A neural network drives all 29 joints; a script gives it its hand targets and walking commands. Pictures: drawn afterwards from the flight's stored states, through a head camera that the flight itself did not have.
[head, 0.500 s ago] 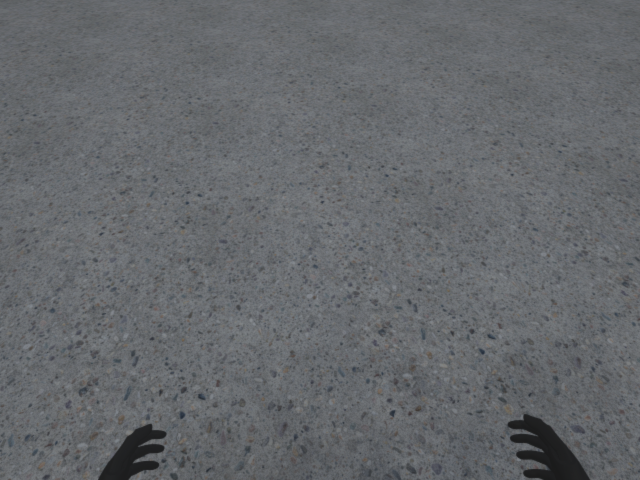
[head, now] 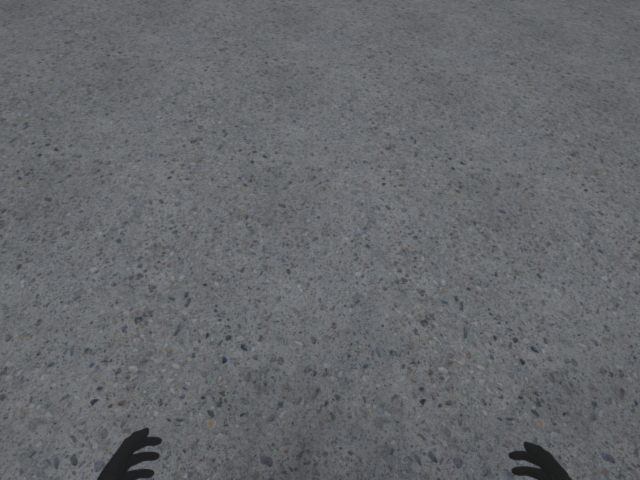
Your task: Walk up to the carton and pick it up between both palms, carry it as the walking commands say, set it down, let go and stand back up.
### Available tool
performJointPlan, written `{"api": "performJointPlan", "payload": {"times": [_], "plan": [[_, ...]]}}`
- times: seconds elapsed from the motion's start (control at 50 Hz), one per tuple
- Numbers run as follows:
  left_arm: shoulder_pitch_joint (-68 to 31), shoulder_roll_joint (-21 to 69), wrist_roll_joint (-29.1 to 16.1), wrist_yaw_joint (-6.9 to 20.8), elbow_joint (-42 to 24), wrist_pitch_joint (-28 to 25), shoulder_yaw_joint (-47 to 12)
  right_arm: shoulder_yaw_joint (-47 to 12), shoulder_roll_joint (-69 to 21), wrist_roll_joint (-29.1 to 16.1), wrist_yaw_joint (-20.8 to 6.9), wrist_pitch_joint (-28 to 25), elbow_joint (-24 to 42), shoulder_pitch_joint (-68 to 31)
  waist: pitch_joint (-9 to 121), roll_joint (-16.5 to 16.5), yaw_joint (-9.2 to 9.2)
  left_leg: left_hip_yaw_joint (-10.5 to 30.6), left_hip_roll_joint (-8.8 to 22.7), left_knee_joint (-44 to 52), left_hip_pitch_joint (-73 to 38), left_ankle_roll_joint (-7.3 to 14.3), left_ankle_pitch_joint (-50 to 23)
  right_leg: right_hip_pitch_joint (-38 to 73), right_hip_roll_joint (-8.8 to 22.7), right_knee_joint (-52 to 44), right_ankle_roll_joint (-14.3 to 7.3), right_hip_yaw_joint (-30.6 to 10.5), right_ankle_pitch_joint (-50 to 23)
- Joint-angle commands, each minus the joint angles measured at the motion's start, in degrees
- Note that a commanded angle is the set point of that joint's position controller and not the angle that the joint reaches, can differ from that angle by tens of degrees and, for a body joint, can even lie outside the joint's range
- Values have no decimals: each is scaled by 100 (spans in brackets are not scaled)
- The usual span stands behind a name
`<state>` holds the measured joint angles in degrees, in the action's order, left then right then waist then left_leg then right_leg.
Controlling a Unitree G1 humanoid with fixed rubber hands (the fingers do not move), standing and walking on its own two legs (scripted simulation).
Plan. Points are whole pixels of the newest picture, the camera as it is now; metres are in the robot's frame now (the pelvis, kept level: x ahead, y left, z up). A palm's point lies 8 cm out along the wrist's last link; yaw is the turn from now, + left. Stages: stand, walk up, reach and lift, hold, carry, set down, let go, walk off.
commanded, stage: walk up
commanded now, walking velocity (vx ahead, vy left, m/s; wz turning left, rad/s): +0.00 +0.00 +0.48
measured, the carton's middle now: out of the picture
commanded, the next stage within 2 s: none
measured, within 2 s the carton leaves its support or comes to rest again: neither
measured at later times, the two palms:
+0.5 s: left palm out of the picture +0.03 +0.28 -0.06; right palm out of the picture +0.11 -0.27 -0.09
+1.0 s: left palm out of the picture -0.10 +0.30 -0.10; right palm out of the picture +0.11 -0.21 -0.09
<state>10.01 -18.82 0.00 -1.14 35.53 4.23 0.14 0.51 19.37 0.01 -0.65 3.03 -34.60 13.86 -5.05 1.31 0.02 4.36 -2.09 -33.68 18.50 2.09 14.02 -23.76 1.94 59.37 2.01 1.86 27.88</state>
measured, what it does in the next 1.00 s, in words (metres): walks backwards, turning left: right foot, then left foot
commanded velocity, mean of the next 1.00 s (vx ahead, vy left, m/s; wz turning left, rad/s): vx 0.00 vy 0.00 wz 0.49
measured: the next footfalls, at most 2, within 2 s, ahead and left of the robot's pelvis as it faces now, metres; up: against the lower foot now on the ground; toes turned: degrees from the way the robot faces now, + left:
right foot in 0.22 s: +0.02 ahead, -0.13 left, +0.00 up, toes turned +4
left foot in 0.64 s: -0.09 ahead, +0.14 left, +0.00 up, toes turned +14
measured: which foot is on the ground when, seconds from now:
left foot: down 0.00-0.24, up 0.26-0.62, down 0.64-1.00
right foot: up 0.00-0.20, down 0.22-0.64, up 0.66-0.96, down 0.98-1.00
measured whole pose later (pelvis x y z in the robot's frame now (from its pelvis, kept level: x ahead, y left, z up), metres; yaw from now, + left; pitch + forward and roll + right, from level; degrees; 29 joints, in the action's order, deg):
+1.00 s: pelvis -0.11 +0.00 +0.00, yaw +25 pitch +2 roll +0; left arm 10.0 -18.8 0.0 -0.9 37.5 4.4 0.4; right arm 0.7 18.2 0.0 -0.2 3.0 -34.7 14.8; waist -4.3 0.4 0.1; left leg 10.3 -3.9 -31.2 19.4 0.2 13.4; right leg -20.9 1.9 30.4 1.6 4.6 17.2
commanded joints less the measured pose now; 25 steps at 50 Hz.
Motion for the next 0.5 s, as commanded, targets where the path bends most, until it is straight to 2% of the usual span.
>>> {"api": "performJointPlan", "payload": {"times": [0.0,0.02,0.04,0.06,0.08,0.1,0.12,0.14,0.16,0.18,0.2,0.22,0.24,0.26,0.28,0.3,0.32,0.34,0.36,0.38,0.4,0.42,0.44,0.46,0.48], "plan": [[-595,-382,17,24,-338,45,303,452,967,152,110,5,102,437,680,-1260,-325,1921,1071,1417,-923,571,-1736,-224,-264,-847,278,-38,-16],[-581,-447,15,27,-285,26,329,458,1010,144,92,-8,61,507,944,-901,-358,2064,1129,1375,-1131,592,-1792,-182,-310,-907,267,-41,-14],[-517,-380,9,28,-248,2,337,474,1050,131,78,2,26,647,1183,-992,-402,2057,1128,1340,-1228,561,-1723,-22,-322,-1075,231,-22,-141],[-453,-368,13,1,-207,14,316,485,1084,140,91,28,29,512,1059,-1420,-372,2116,1085,1429,-1059,546,-1551,63,-379,-1157,225,-6,-99],[-436,-367,18,-23,-201,17,329,472,1107,126,76,14,17,521,1140,-1465,-371,2224,1122,1475,-964,595,-1673,142,-397,-1222,233,-2,-214],[-344,-378,24,-22,-146,-18,306,477,1069,113,77,28,47,512,1267,-1182,-338,2127,1133,1435,-1138,624,-1446,183,-370,-1451,164,-17,-209],[-219,-341,1,-20,-154,-36,341,466,1062,124,72,-2,6,415,1165,-1229,-270,2206,1124,1366,-723,579,-1529,461,-397,-1598,127,-22,-227],[-163,-241,-3,-31,-118,-24,304,446,1031,156,46,39,106,196,1164,-1360,-206,2030,995,1544,-262,506,-1195,867,-490,-1762,94,144,-304],[23,-325,-10,-47,-19,-9,308,471,1074,138,53,59,169,43,1186,-1313,-120,2078,973,1611,-77,471,-602,1182,-475,-2144,30,209,-395],[403,-286,-30,-87,96,-37,326,445,1019,132,49,109,231,-146,1048,-1336,83,1868,832,1682,433,277,-409,1877,-522,-2758,-38,344,-693],[720,-435,6,-122,245,-69,362,412,968,140,15,95,297,-346,1102,-1190,304,1607,611,1582,1104,85,268,2616,-315,-3381,-150,363,-1141],[714,-749,52,-158,232,-114,459,329,628,121,29,59,227,37,1161,350,279,1198,50,378,1721,5,1419,2924,685,-4045,-371,-833,-816],[659,-1410,138,-161,208,-116,596,264,248,120,12,38,413,-52,928,2163,271,-292,-736,-1809,2122,-276,1688,2014,2557,-5070,-1067,-2452,593],[107,-1240,102,-125,77,-110,512,361,320,214,61,94,309,-23,266,764,-116,-222,-117,-2700,1886,-364,1454,851,2670,-5093,-1080,-2281,760],[-371,-887,84,-142,-2,-107,459,370,347,176,1,95,135,202,438,537,-257,-81,-196,-3141,1569,-304,1061,954,2172,-4702,-983,-1662,179],[-568,-713,83,-133,-30,-135,408,414,416,173,-5,75,92,441,695,477,-329,-145,-212,-3452,1563,-310,871,1077,1912,-4571,-921,-1170,-169],[-676,-592,69,-132,7,-182,407,434,500,166,-55,98,89,454,872,825,-279,-271,-46,-3757,1472,-368,710,1410,1861,-4425,-959,-855,-797],[-681,-469,48,-116,37,-205,389,425,474,122,-95,77,-52,540,890,530,-261,-299,-73,-3651,1629,-380,680,1723,1598,-4168,-858,-446,-1392],[-439,-524,85,-111,68,-204,374,433,458,124,-80,101,-11,325,1022,646,-135,-376,-36,-3581,1633,-403,834,1941,1649,-4046,-856,-445,-1890],[-315,-607,94,-88,96,-185,421,394,505,102,-87,107,-31,280,1199,705,-102,-499,30,-3124,1616,-457,864,2300,1629,-3912,-840,-317,-2236],[-216,-660,128,-80,95,-153,425,336,433,49,-120,116,51,209,813,1013,-15,-473,53,-2834,1636,-531,997,1953,1598,-3897,-857,-252,-2362],[-117,-681,148,-60,141,-126,442,310,368,56,-137,125,45,90,743,1233,26,-613,82,-2737,1619,-593,1049,1906,1685,-4021,-857,-381,-2132],[-174,-711,158,-87,100,-112,491,275,355,76,-141,108,71,261,849,964,-76,-674,181,-2253,1312,-566,1134,1890,1727,-3855,-868,-202,-2128],[-321,-693,182,-65,54,-89,506,275,308,40,-140,119,61,258,595,1181,-96,-698,234,-1905,1204,-596,1177,1618,1601,-3793,-808,-171,-2169],[-236,-738,215,-51,140,-66,539,240,264,34,-165,100,32,145,828,1074,-67,-841,171,-1700,847,-577,1238,1642,1596,-3831,-757,-64,-2036]]}}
